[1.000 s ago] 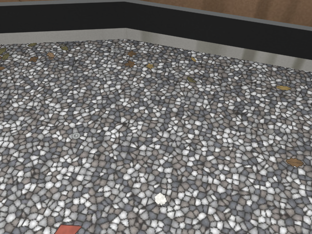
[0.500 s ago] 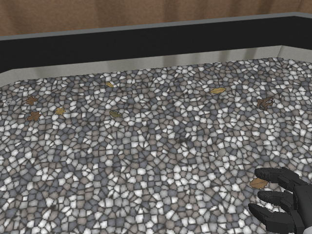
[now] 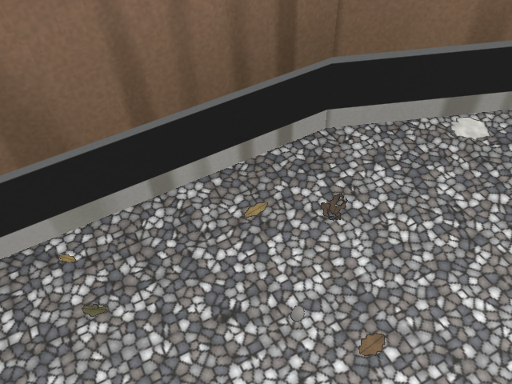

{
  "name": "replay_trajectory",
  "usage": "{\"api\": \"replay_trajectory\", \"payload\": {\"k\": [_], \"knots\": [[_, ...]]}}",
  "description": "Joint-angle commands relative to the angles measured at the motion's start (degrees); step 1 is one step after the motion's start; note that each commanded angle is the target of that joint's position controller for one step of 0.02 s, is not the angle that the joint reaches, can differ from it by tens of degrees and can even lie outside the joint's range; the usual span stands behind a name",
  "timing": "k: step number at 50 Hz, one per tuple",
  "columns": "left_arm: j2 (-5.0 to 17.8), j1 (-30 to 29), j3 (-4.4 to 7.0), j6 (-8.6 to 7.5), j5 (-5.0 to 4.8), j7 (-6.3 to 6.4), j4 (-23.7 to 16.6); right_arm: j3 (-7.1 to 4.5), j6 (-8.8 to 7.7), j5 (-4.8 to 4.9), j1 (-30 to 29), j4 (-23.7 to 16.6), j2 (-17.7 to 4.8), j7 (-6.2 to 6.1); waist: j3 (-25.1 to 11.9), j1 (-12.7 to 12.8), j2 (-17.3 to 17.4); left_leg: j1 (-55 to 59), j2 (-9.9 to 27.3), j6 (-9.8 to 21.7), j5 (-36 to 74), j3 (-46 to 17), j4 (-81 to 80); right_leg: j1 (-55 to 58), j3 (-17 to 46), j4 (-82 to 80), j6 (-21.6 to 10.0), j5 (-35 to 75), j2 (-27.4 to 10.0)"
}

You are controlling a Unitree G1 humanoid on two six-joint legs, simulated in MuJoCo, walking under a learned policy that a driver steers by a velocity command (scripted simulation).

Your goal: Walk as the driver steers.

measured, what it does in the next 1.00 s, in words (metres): walks ahead, turning left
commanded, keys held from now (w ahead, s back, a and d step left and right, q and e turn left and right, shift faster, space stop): shift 0.20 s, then q+shift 0.50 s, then shift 0.04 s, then e+shift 0.26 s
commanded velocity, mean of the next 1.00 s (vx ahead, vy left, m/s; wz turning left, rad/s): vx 0.01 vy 0.00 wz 0.30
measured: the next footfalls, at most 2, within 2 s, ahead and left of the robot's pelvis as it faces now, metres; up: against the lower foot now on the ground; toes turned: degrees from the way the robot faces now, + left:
right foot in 1.14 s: +0.15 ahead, -0.07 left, +0.00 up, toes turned +14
left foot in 1.70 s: +0.19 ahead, +0.15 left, +0.00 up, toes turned +4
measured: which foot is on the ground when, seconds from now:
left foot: down 0.00-1.00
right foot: down 0.00-0.52, up 0.54-1.00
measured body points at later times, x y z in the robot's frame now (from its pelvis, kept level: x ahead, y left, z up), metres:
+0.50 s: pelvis +0.05 +0.02 -0.01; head +0.08 +0.05 +0.44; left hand +0.15 +0.32 -0.12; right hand +0.23 -0.23 -0.10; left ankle +0.06 +0.13 -0.72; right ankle +0.03 -0.12 -0.73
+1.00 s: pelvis +0.09 +0.05 +0.01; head +0.11 +0.06 +0.46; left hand +0.11 +0.35 -0.10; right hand +0.36 -0.10 -0.07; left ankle +0.07 +0.13 -0.73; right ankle +0.15 -0.08 -0.70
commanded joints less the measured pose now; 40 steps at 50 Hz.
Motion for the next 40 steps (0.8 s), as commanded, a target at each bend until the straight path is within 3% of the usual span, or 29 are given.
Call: {"api": "replay_trajectory", "payload": {"k": [1, 2, 4, 8, 11, 12, 15, 17, 19, 20, 22, 25, 26, 27, 28, 29, 30, 31, 32, 33, 37, 40], "knots": [[7.0, 1.0, 1.98, -1.14, 1.95, -0.22, -3.3, -0.84, -1.61, -0.81, -2.0, -4.3, -4.4, -0.09, -5.2, 1.7, -8.6, 2.3, 2.7, -1.6, -12.1, -1.1, -0.4, 0.0, 13.0, -15.7, -9.0, -11.7, -12.1], [4.8, -1.6, 1.17, -1.86, 1.86, -0.33, -3.3, -0.95, -1.60, -1.02, -2.8, -4.2, -4.0, -0.09, -3.4, 0.7, -8.7, 6.1, 3.2, -2.2, -7.4, -1.5, -0.3, -3.3, 11.7, -16.2, -7.2, -16.5, -10.0], [5.2, -1.3, 1.38, -2.84, 1.10, -0.35, -2.4, -1.11, -1.32, -1.68, -1.9, -3.0, -3.9, -0.46, -2.3, 0.8, -8.3, 8.8, 3.4, -2.5, -3.6, -1.6, -1.0, -4.8, 9.1, -15.1, -4.3, -16.9, -7.3], [4.4, 2.2, 1.12, -3.37, 0.38, -0.04, -0.9, -1.39, -1.45, -0.81, -0.9, -1.7, -4.5, -0.45, 0.2, 1.2, -3.1, 8.1, 4.6, -0.6, -5.2, -3.1, -2.9, -4.6, 6.7, -13.0, -2.9, -13.6, -4.9], [4.6, 3.4, 1.50, -3.71, 0.08, 0.30, -0.3, -1.23, -1.67, -0.64, -1.4, -1.0, -3.6, -0.48, -1.2, 1.7, -1.3, 6.7, 4.7, -0.2, -3.0, -3.8, -2.5, -0.7, 4.6, -10.5, -2.8, -7.1, -4.0], [6.4, 3.9, 2.33, -3.58, -0.21, 0.69, -0.5, -1.62, -1.60, -0.06, -2.6, -1.7, -5.1, -0.50, -0.9, 2.6, -1.4, 3.5, 4.0, 0.2, -2.2, -3.6, -0.8, 1.8, 4.1, -9.5, -3.1, -4.0, -4.0], [9.3, 6.9, 4.25, -2.56, -0.50, 2.03, -0.2, -2.47, -1.01, 1.25, -3.7, -3.8, -6.3, -0.30, -2.6, 3.8, -5.0, -4.0, 2.3, 0.4, -0.8, -2.2, 7.3, 7.3, 7.0, -9.2, -7.1, 8.7, -10.0], [8.5, 5.7, 4.61, -2.02, -0.63, 2.82, -1.0, -2.58, -0.27, 1.07, -2.5, -4.8, -5.2, 0.27, -4.5, 3.4, -9.4, -8.3, 2.9, -0.3, -12.0, -0.3, 16.3, 10.0, 10.9, -8.6, -11.4, 19.5, -17.4], [7.9, 4.6, 4.76, -2.23, -0.65, 3.29, -2.0, -2.89, 0.57, 1.06, -4.2, -6.4, -5.0, 0.91, -4.2, 4.2, -8.0, -13.7, 5.6, -0.7, -22.8, -0.1, 26.1, 11.7, 13.2, -8.6, -14.5, 28.5, -22.5], [8.4, 3.7, 5.10, -2.34, -0.90, 3.33, -2.2, -2.78, 1.03, 1.26, -4.5, -7.0, -4.4, 1.15, -3.9, 4.0, -6.3, -14.7, 6.8, -0.9, -22.9, -0.1, 26.4, 12.3, 11.8, -8.4, -14.0, 29.7, -22.6], [10.0, 1.0, 5.89, -2.19, -1.44, 3.19, -2.7, -2.62, 1.73, 1.74, -3.4, -7.1, -4.1, 1.65, -4.4, 3.2, -6.5, -10.4, 7.1, -1.0, -18.8, 2.0, 22.7, 10.7, 6.0, -7.2, -11.2, 30.6, -20.0], [9.9, -0.2, 6.20, -1.69, -2.19, 2.77, -2.6, -3.84, 2.10, 2.25, 1.2, -6.3, -5.7, 2.28, -6.3, 1.3, -6.4, 2.1, 2.3, 0.3, -7.0, 7.6, 9.5, 6.7, -3.7, 0.0, -6.3, 26.2, -15.4], [8.3, 2.6, 5.96, -1.96, -2.14, 2.48, -1.7, -5.00, 2.04, 1.84, 3.9, -5.9, -7.6, 1.73, -7.4, 0.6, -1.7, 9.2, 0.9, 2.5, -0.3, 4.1, 3.2, 2.8, -8.1, 9.4, -3.1, 21.2, -12.1], [6.1, 2.5, 5.33, -2.21, -0.36, 2.23, -3.5, -7.08, 1.62, 1.29, 5.8, -7.6, -15.5, 0.64, -6.8, 0.6, 13.3, 18.5, 13.0, 9.5, 23.5, -18.8, -3.6, -13.3, -11.8, 27.8, 3.3, -3.7, -4.6], [4.8, -2.1, 4.48, -2.82, 0.37, 2.19, -7.2, -7.01, 0.43, -1.39, 7.4, -9.0, -18.9, 1.18, -13.2, -0.5, 20.3, 23.5, 23.8, 21.9, 29.8, -41.0, -8.4, -24.7, -1.6, 40.8, 4.9, -26.3, 4.2], [7.1, -2.5, 4.88, -3.20, -0.33, 1.97, -6.1, -5.98, -0.65, -1.54, 6.1, -9.6, -15.2, 1.57, -14.2, -1.4, 9.6, 24.8, 23.5, 21.2, 24.4, -36.4, -8.1, -26.0, 4.0, 44.7, 4.1, -24.5, 1.5], [7.5, -3.1, 4.95, -3.34, -0.77, 2.04, -5.5, -5.46, -1.11, -0.55, 3.1, -9.8, -13.4, 1.16, -10.9, 0.2, 5.4, 21.9, 20.1, 17.7, 21.3, -30.5, -6.7, -26.4, 4.0, 43.6, 3.3, -19.3, 0.7], [7.4, -2.7, 5.12, -3.30, -0.36, 2.61, -4.3, -5.32, -0.73, 0.95, 0.3, -10.2, -12.5, 0.45, -9.1, 1.6, 1.0, 19.3, 16.7, 14.2, 17.9, -26.0, -6.4, -26.1, 4.0, 40.0, 3.4, -14.3, -0.4], [8.1, -2.8, 5.46, -3.16, 0.09, 3.05, -4.2, -5.01, -0.11, 1.91, -2.0, -10.8, -11.7, -0.26, -8.5, 2.6, 1.7, 17.0, 14.6, 12.3, 16.1, -23.7, -6.6, -24.4, 4.2, 36.0, 3.6, -10.7, -1.1], [7.8, -2.6, 5.57, -3.12, -0.10, 2.77, -3.9, -4.87, 0.52, 1.89, -2.8, -11.3, -11.5, -0.83, -8.6, 3.4, 2.9, 14.3, 12.5, 11.3, 15.7, -22.3, -7.0, -21.2, 3.7, 34.8, 4.0, -8.3, -0.2], [6.1, -1.5, 4.96, -3.20, -0.95, 2.10, -2.2, -4.84, 1.38, 1.32, -1.9, -11.7, -11.2, -2.30, -10.1, 3.0, 4.1, 15.8, 11.0, 10.4, 14.8, -21.1, -6.7, -20.2, 3.2, 27.1, 5.6, -3.3, 1.8], [6.0, -1.2, 4.42, -2.55, -1.04, 2.00, -1.1, -3.43, 1.68, 0.34, -2.7, -11.4, -8.5, -2.73, -10.7, 2.2, 5.9, 14.1, 11.4, 10.0, 13.6, -18.0, -6.2, -16.4, 1.5, 23.4, 6.7, -0.6, -0.9]]}}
